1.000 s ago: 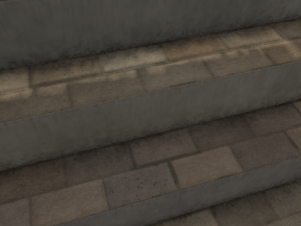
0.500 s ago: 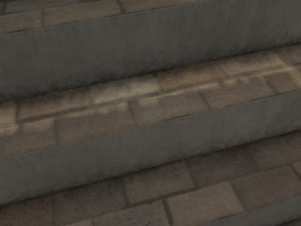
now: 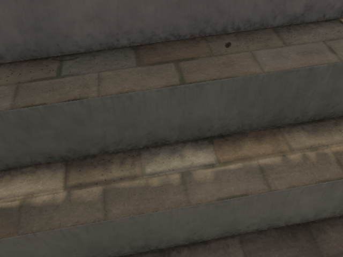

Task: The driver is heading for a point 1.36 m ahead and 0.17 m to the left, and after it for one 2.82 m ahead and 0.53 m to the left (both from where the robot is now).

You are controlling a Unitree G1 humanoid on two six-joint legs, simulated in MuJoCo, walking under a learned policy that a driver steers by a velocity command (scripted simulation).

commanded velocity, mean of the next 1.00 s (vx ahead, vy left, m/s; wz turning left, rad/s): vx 0.50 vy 0.00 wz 0.00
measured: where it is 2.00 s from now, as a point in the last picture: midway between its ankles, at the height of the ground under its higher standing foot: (285, 182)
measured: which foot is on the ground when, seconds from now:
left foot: down 0.00-0.44, up 0.46-0.88, down 0.90-1.00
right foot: up 0.00-0.42, down 0.44-0.88, up 0.90-1.00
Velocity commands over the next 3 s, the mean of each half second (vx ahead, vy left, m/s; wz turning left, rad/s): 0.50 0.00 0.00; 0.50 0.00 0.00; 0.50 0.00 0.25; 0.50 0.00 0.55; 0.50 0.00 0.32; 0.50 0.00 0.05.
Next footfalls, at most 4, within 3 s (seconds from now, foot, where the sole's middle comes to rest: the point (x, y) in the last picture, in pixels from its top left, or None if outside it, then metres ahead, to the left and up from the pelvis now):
0.44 right None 0.17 -0.23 -0.69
0.90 left None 0.41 -0.08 -0.47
1.32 right None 0.41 -0.33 -0.48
1.76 left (239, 170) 0.60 -0.09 -0.26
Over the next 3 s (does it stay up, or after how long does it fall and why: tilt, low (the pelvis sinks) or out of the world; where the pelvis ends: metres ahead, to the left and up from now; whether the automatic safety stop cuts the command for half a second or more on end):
stays up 0.93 0.05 0.82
